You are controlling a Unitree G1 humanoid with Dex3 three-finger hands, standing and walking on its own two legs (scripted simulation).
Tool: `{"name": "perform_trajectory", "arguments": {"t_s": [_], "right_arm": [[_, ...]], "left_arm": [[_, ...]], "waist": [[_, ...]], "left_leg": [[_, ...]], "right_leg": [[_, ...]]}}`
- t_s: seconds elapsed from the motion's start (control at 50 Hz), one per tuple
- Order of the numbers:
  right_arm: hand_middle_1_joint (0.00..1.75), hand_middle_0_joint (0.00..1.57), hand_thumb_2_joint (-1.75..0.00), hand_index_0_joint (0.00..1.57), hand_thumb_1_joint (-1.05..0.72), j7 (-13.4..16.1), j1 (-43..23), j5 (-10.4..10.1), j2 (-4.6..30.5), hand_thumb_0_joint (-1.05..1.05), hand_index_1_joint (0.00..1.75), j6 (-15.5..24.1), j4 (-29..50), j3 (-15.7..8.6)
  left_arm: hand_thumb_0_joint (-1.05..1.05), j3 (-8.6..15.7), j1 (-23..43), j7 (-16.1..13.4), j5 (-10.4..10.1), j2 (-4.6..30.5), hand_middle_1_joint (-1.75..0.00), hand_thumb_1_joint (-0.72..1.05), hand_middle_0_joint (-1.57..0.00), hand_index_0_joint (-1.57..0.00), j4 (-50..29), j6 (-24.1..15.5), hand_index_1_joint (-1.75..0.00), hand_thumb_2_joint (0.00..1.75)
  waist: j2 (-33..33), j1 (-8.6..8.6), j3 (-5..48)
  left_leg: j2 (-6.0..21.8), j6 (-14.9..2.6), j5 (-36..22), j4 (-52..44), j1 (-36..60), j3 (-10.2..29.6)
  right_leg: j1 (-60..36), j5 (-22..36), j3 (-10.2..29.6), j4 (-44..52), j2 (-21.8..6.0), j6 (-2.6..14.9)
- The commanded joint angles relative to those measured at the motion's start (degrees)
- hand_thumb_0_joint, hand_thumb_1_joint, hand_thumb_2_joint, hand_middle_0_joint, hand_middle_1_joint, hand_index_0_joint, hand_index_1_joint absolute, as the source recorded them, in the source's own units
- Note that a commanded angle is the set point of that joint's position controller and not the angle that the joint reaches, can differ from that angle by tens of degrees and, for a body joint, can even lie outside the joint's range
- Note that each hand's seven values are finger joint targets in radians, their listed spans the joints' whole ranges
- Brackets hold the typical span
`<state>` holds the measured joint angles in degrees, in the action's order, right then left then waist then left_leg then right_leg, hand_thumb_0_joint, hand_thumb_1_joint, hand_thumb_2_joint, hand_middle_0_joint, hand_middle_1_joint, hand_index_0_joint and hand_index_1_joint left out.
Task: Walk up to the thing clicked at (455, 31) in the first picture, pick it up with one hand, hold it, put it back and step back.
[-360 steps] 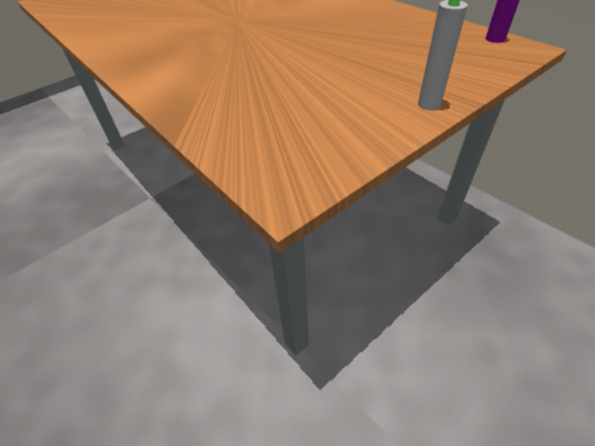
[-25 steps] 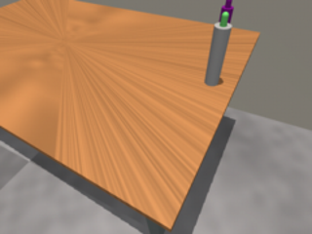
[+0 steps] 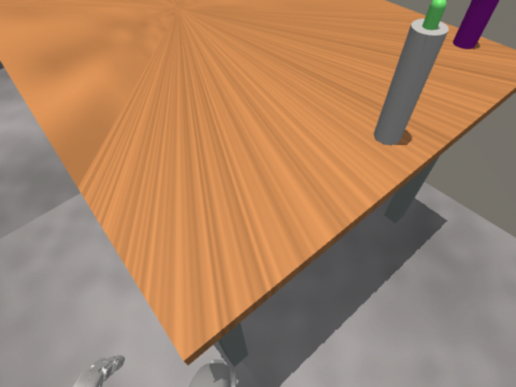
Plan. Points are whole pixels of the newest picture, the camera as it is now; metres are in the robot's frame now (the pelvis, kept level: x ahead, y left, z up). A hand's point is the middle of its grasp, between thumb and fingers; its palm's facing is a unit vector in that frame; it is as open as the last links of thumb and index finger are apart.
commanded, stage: walk up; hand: right
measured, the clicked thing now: (409, 79) +0.60 -0.25 +0.13
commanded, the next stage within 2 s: none
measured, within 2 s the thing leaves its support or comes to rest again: neither
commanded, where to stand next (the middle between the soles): +0.15 -0.33 m, yaw +38 degrees
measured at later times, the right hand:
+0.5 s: hand out of the picture +0.17 -0.52 -0.13, palm faces -0.34 +0.69 -0.64, open 7.4 cm
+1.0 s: hand out of the picture +0.33 -0.62 -0.15, palm faces -0.59 +0.72 -0.37, open 7.4 cm
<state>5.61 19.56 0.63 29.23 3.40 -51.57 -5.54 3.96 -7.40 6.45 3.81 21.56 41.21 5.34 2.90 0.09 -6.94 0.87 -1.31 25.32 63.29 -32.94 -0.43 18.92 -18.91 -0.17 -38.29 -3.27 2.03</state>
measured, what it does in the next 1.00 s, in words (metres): steps to the right, turning left: left foot, then right foot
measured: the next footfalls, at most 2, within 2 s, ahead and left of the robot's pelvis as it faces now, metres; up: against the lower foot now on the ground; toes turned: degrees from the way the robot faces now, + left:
left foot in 0.16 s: +0.10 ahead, +0.06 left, +0.00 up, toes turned +12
right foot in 0.56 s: +0.16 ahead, -0.40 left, +0.00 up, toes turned +21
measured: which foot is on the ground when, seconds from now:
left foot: up 0.00-0.14, down 0.16-0.58, up 0.60-1.00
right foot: down 0.00-0.18, up 0.20-0.54, down 0.56-1.00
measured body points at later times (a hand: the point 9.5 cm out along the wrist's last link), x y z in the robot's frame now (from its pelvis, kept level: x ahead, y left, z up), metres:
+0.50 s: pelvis +0.05 -0.22 -0.04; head +0.08 -0.15 +0.40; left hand +0.04 +0.16 -0.16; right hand +0.19 -0.55 -0.09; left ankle +0.06 +0.04 -0.72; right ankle +0.12 -0.39 -0.69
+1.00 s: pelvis +0.11 -0.45 +0.01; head +0.15 -0.45 +0.46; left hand -0.07 -0.17 -0.08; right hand +0.36 -0.66 -0.12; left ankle +0.04 -0.31 -0.68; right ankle +0.12 -0.43 -0.72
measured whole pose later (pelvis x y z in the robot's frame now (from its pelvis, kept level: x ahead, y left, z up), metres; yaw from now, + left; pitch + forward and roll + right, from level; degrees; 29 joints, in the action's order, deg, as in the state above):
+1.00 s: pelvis +0.11 -0.45 +0.01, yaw +36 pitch -3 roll +3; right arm 1.5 16.8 -0.1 23.7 0.7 -48.3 -2.8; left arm 5.6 -19.6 -0.7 1.1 20.7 48.0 0.6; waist -1.3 2.8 -6.7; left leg -3.6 -1.8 20.0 50.8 -22.6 5.1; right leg 11.2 -15.3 -17.8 -28.0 1.3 -2.6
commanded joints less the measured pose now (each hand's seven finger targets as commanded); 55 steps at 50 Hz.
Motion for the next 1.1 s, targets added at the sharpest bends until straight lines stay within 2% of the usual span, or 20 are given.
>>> {"name": "perform_trajectory", "arguments": {"t_s": [0.0, 0.06, 0.12, 0.16, 0.2, 0.3, 0.44, 0.48, 0.52, 0.54, 0.56, 0.6, 0.68, 0.84, 0.96, 0.98, 1.0, 1.02, 1.04, 1.08], "right_arm": [[0.30, 0.20, -0.90, 0.20, -0.90, -0.4, 12.9, -0.5, 9.2, 0.00, 0.30, 0.6, -0.2, -3.1], [0.30, 0.20, -0.90, 0.20, -0.90, -0.3, 10.1, -0.1, 8.3, 0.00, 0.30, 1.3, 2.5, -3.0], [0.30, 0.20, -0.90, 0.20, -0.90, 1.0, 22.2, 0.8, 10.7, 0.00, 0.30, 2.5, -0.2, -4.4], [0.30, 0.20, -0.90, 0.20, -0.90, 2.6, 18.3, 2.5, 19.6, 0.00, 0.30, 2.9, 4.7, -6.1], [0.30, 0.20, -0.90, 0.20, -0.90, 2.9, 12.6, 0.0, 19.7, 0.00, 0.30, 2.9, 7.0, -5.7], [0.30, 0.20, -0.90, 0.20, -0.90, 1.9, 9.4, 1.0, 15.0, 0.00, 0.30, 2.8, 8.6, -4.3], [0.30, 0.20, -0.90, 0.20, -0.90, 1.1, 8.7, 2.9, 19.4, 0.00, 0.30, 2.3, 11.1, -5.3], [0.30, 0.20, -0.90, 0.20, -0.90, 1.3, 6.1, 3.1, 20.4, 0.00, 0.30, 1.9, 11.7, -5.5], [0.30, 0.20, -0.90, 0.20, -0.90, 1.8, -0.8, 3.0, 19.9, 0.00, 0.30, 1.4, 12.9, -4.9], [0.30, 0.20, -0.90, 0.20, -0.90, 2.0, -1.2, 2.9, 15.8, 0.00, 0.30, 0.8, 12.4, -3.6], [0.30, 0.20, -0.90, 0.20, -0.90, 2.2, -0.7, 1.6, 7.7, 0.00, 0.30, 0.4, 13.0, -1.1], [0.30, 0.20, -0.90, 0.20, -0.90, 4.4, -0.2, 2.0, 11.4, 0.00, 0.30, 0.0, 12.8, -3.5], [0.30, 0.20, -0.90, 0.20, -0.90, 2.6, 8.6, -0.7, 10.9, 0.00, 0.30, -0.9, 4.2, -2.9], [0.30, 0.20, -0.90, 0.20, -0.90, -2.6, -1.1, 0.1, 6.0, 0.00, 0.30, -1.1, 6.9, -0.1], [0.30, 0.20, -0.90, 0.20, -0.90, -3.7, 19.4, -1.0, 7.8, 0.00, 0.30, -3.5, 1.1, -2.8], [0.30, 0.20, -0.90, 0.20, -0.90, -3.7, 24.6, -0.7, 8.5, 0.00, 0.30, -3.7, -0.6, -3.6], [0.30, 0.20, -0.90, 0.20, -0.90, -3.1, 25.0, -0.5, 7.8, 0.00, 0.30, -3.6, -0.8, -4.4], [0.30, 0.20, -0.90, 0.20, -0.90, -1.8, 8.9, 0.3, 5.8, 0.00, 0.30, -3.5, 4.1, -3.9], [0.30, 0.20, -0.90, 0.20, -0.90, -1.0, -5.3, 0.9, 4.8, 0.00, 0.30, -3.1, 9.6, -3.2], [0.30, 0.20, -0.90, 0.20, -0.90, -0.8, -25.9, 2.5, 9.8, 0.00, 0.30, -2.9, 15.8, -2.4]], "left_arm": [[0.00, 5.7, 3.0, -1.8, 1.0, 15.6, -0.30, 0.90, -0.20, -0.20, -7.8, -1.7, -0.30, 0.90], [0.00, 5.1, 0.8, -1.5, 0.9, 14.5, -0.30, 0.90, -0.20, -0.20, -9.3, -1.6, -0.30, 0.90], [0.00, 3.7, 3.6, -1.5, 0.1, 12.1, -0.30, 0.90, -0.20, -0.20, -12.1, -0.9, -0.30, 0.90], [0.00, 3.1, -1.6, -1.8, 0.0, 9.5, -0.30, 0.90, -0.20, -0.20, -13.0, -0.5, -0.30, 0.90], [0.00, 5.0, -3.2, -2.0, 0.2, 16.1, -0.30, 0.90, -0.20, -0.20, -11.7, 0.2, -0.30, 0.90], [0.00, 6.5, -4.3, -1.3, 0.1, 16.8, -0.30, 0.90, -0.20, -0.20, -9.3, -0.1, -0.30, 0.90], [0.00, 7.0, -4.2, -1.3, -0.7, 16.2, -0.30, 0.90, -0.20, -0.20, -9.4, 0.2, -0.30, 0.90], [0.00, 7.3, -6.6, -1.7, -1.1, 16.4, -0.30, 0.90, -0.20, -0.20, -9.0, -0.3, -0.30, 0.90], [0.00, 8.2, -16.0, -1.9, -1.5, 16.0, -0.30, 0.90, -0.20, -0.20, -5.9, -0.8, -0.30, 0.90], [0.00, 8.8, -21.7, -2.5, -0.9, 16.4, -0.30, 0.90, -0.20, -0.20, -3.5, -1.5, -0.30, 0.90], [0.00, 9.3, -22.7, -3.2, 0.2, 21.4, -0.30, 0.90, -0.20, -0.20, -3.3, -1.9, -0.30, 0.90], [0.00, 10.0, 0.6, -4.4, -1.2, 30.9, -0.30, 0.90, -0.20, -0.20, -9.4, -2.1, -0.30, 0.90], [0.00, 7.5, 1.1, -4.3, 0.8, 19.0, -0.30, 0.90, -0.20, -0.20, -5.0, -1.9, -0.30, 0.90], [0.00, 5.3, -16.7, -7.8, -2.5, 13.1, -0.30, 0.90, -0.20, -0.20, 2.2, -7.9, -0.30, 0.90], [0.00, 6.2, 3.5, -8.2, -2.4, 13.5, -0.30, 0.90, -0.20, -0.20, -4.3, -6.9, -0.30, 0.90], [0.00, 6.1, 6.1, -8.1, -2.4, 12.8, -0.30, 0.90, -0.20, -0.20, -5.2, -6.8, -0.30, 0.90], [0.00, 5.9, 6.0, -8.1, -3.2, 11.6, -0.30, 0.90, -0.20, -0.20, -5.4, -6.4, -0.30, 0.90], [0.00, 5.1, -6.5, -8.1, -3.4, 8.1, -0.30, 0.90, -0.20, -0.20, -3.2, -6.0, -0.30, 0.90], [0.00, 5.8, -17.8, -7.9, -3.1, 10.7, -0.30, 0.90, -0.20, -0.20, -0.5, -5.6, -0.30, 0.90], [0.00, 6.5, -28.7, -7.1, -4.5, 14.8, -0.30, 0.90, -0.20, -0.20, 4.0, -5.2, -0.30, 0.90]], "waist": [[10.6, 1.49, 3.5], [10.4, 2.40, 2.6], [0.6, -4.38, 7.5], [-13.8, -1.65, 7.3], [-7.0, -0.48, 4.8], [-7.7, 0.32, 5.2], [-15.0, -1.18, 5.1], [-18.5, 0.64, 6.3], [-19.9, 7.60, 9.5], [-10.2, 11.35, 12.0], [13.2, 13.67, 8.3], [15.6, 1.75, 3.9], [6.0, -0.82, -1.8], [-1.2, 4.54, 8.7], [14.3, -8.67, 2.7], [10.9, -12.00, 3.4], [-2.9, -13.88, 4.6], [-28.6, -6.59, 7.3], [-17.8, 3.68, 10.8], [-10.4, 14.00, 4.8]], "left_leg": [[1.8, -0.53, -2.9, -7.8, 0.3, -2.3], [0.4, -1.33, -3.3, -17.7, 4.3, -3.7], [1.4, -2.01, -17.1, -33.7, 30.9, 1.2], [24.2, -11.24, -10.7, -44.2, 34.2, 45.0], [27.2, -16.15, -8.8, -43.8, 25.2, 44.2], [12.2, -11.66, -7.3, -35.5, 11.0, 20.2], [10.7, -12.62, 2.5, -32.7, 7.7, 26.5], [11.8, -12.70, -0.8, -31.5, 5.3, 28.1], [10.0, -9.13, -10.8, -26.2, -2.7, 22.8], [3.5, -5.27, -10.1, -12.9, -9.0, 14.8], [-7.5, -1.39, 4.6, 7.0, -22.8, 4.9], [0.0, -0.02, 9.0, 17.4, -17.9, 6.5], [0.2, -2.07, -0.7, 13.1, -10.9, 5.6], [-3.7, -0.70, -9.1, 1.7, -13.6, 11.2], [-5.4, -1.19, -0.9, -27.3, 26.3, -2.0], [-4.8, -3.73, -5.7, -35.7, 35.0, -6.3], [-3.4, -7.75, -17.5, -43.4, 41.6, -4.7], [6.7, -13.87, -30.4, -39.3, 41.2, 15.3], [16.0, -16.16, -17.8, -34.3, 19.9, 30.3], [17.5, -12.86, 4.7, -41.8, -20.4, 24.1]], "right_leg": [[-3.9, -4.8, 8.3, 15.2, -8.4, 13.35], [-5.2, 5.5, 7.7, 13.1, -11.1, 14.59], [9.4, 7.8, -1.3, -6.0, -6.0, 8.14], [27.8, -11.6, 3.3, -27.6, 1.8, -0.07], [24.9, -11.7, 9.6, -36.0, -2.5, -1.37], [14.5, -3.6, 7.4, -35.2, -1.9, -2.01], [15.7, -9.0, 3.9, -27.1, -1.2, -3.41], [12.5, -13.9, 3.1, -23.1, -1.4, -2.77], [-1.5, -11.0, 0.3, -9.6, -1.3, -0.69], [-10.7, -10.4, 1.9, 0.8, 0.5, -0.04], [-9.8, -16.6, 19.3, 13.4, -10.3, 0.43], [6.3, -26.3, 51.6, 31.9, -24.6, 7.75], [5.1, -8.7, 15.7, 13.3, -10.0, 0.40], [-28.8, 19.0, 14.9, 16.0, -15.2, -6.37], [-0.3, 60.8, -12.7, 17.7, -2.7, -27.53], [4.4, 61.0, -15.0, 3.5, 1.1, -26.62], [10.3, 42.5, -15.7, -21.3, 6.0, -22.66], [18.6, -19.9, -5.2, -44.9, 4.3, -12.10], [8.5, -26.8, 15.6, -49.9, -2.9, -5.24], [-11.9, -21.3, 15.9, -48.9, -5.0, 0.51]]}}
